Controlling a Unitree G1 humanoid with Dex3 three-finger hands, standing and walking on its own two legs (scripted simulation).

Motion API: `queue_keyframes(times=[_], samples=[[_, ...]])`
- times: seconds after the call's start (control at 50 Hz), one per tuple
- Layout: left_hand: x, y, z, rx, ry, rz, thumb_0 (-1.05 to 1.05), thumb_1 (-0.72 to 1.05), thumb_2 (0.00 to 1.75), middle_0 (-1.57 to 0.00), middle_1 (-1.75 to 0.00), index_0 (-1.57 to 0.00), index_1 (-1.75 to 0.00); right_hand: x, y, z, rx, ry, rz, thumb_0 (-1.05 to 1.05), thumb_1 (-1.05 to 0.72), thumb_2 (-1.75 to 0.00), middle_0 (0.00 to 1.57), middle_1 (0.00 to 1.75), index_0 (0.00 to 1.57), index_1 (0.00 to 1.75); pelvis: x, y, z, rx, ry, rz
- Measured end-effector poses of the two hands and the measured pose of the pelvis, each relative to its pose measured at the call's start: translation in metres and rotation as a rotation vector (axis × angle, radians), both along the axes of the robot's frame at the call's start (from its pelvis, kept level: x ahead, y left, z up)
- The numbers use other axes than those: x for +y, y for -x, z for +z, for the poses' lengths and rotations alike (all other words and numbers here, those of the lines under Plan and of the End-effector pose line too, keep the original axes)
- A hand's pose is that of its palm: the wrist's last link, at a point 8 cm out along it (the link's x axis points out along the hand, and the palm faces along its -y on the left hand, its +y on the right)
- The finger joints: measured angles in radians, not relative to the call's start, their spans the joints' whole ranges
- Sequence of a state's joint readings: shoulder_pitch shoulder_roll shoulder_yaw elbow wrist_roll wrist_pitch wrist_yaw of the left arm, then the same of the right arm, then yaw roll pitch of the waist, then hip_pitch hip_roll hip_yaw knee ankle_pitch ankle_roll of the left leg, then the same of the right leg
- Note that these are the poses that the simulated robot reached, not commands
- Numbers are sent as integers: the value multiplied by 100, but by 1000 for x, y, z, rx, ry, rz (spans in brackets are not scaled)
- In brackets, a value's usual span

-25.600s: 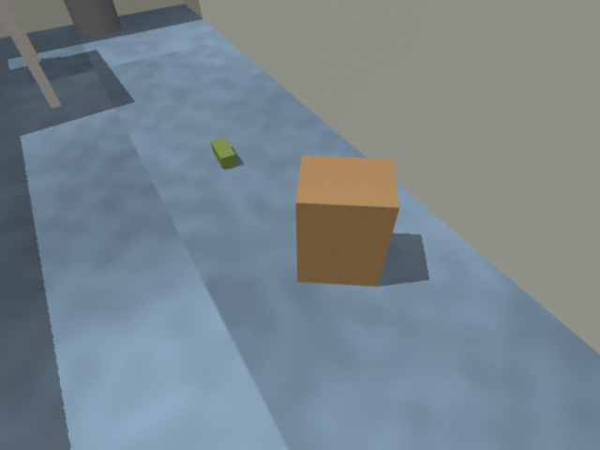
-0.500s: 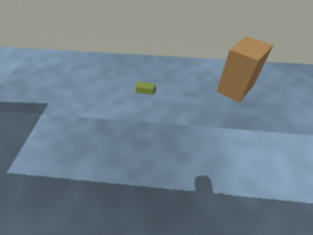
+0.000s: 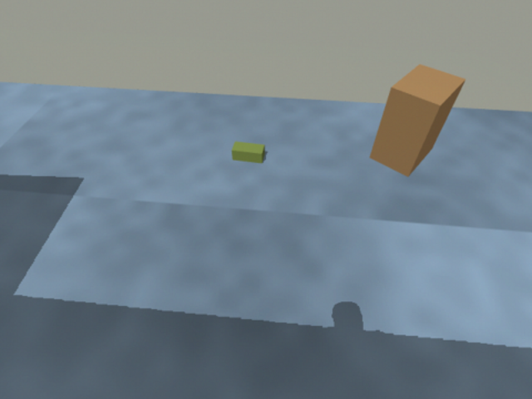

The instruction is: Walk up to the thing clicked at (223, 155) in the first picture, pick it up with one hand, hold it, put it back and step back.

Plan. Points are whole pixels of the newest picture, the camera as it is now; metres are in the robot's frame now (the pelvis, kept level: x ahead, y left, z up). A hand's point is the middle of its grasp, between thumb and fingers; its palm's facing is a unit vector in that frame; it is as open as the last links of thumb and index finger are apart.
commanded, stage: stand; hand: left
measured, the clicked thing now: (248, 152) +1.52 +0.10 -0.75
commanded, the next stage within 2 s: walk up in 0.22 s
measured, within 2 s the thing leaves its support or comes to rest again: neither
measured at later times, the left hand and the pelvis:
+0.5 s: hand out of the picture +0.13 +0.24 -0.14, palm faces -0.10 -0.90 -0.42, open 7.4 cm; pelvis +0.04 -0.05 -0.02, yaw -5 degrees
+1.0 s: hand (162, 329) +0.30 +0.22 -0.18, palm faces -0.08 -0.94 -0.34, open 7.4 cm; pelvis +0.25 -0.05 -0.03, yaw -3 degrees
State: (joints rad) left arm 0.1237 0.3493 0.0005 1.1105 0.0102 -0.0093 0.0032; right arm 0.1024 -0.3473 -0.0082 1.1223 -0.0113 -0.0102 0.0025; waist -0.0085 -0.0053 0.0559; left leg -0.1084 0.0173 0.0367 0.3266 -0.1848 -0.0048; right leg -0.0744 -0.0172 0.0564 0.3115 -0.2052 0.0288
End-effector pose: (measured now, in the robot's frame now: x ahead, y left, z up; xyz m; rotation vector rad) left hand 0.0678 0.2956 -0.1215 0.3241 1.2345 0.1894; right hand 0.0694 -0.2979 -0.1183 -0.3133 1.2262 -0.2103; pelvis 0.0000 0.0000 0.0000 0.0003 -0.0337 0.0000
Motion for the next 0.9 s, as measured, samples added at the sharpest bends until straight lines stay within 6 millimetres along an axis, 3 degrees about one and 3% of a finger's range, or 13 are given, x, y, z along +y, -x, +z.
queue_keyframes(times=[0.28, 0.42, 0.5, 0.58, 0.72, 0.8, 0.9], samples=[[2, 3, 2, 7, 6, -14, 0, 90, 90, -20, -30, -20, -30, -5, 7, -1, -29, -17, -14, 1, -90, -90, 20, 30, 21, 30, -3, -2, -2, 4, -11, -25], [0, -34, 18, -20, -32, -82, 1, 90, 90, -20, -30, -20, -30, -51, 28, 2, -31, 10, -74, 1, -90, -89, 20, 30, 21, 30, -28, -22, -5, 2, -17, -68], [-11, -61, 22, -67, -81, -102, 1, 90, 90, -20, -30, -20, -30, -91, 23, -13, 10, 31, -92, 1, -90, -90, 20, 30, 21, 30, -53, -44, -18, -11, -19, -81], [-26, -66, 20, -99, -108, -61, 0, 90, 90, -20, -30, -20, -30, -112, -10, -22, 24, 39, -82, 1, -90, -90, 20, 30, 20, 30, -69, -67, -25, -23, 16, -71], [-48, -79, 22, -38, -58, -14, 0, 90, 90, -20, -30, -20, -30, -108, -92, -2, -69, -5, -15, 1, -91, -90, 20, 30, 20, 30, -75, -117, -9, -20, 29, -64], [-48, -108, 12, -26, -34, -9, 1, 90, 90, -20, -30, -20, -30, -101, -137, 5, -66, -6, 24, 1, -91, -90, 20, 30, 20, 30, -74, -152, -10, -11, 37, -55], [-34, -161, -12, -21, -7, -12, 1, 90, 90, -20, -30, -20, -30, -87, -205, 5, -80, 31, 57, 1, -90, -90, 20, 30, 20, 30, -60, -207, -24, -5, 46, -42]])
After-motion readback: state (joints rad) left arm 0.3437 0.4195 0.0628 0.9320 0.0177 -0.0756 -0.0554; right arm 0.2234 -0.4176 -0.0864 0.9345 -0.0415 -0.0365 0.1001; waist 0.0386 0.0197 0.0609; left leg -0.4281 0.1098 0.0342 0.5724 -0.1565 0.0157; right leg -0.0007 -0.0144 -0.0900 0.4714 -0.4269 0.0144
